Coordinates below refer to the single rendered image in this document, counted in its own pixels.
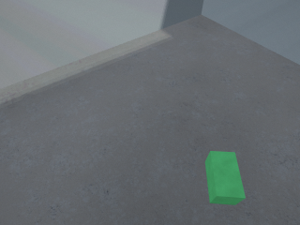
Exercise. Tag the carton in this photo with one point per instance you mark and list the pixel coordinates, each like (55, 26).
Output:
(223, 178)

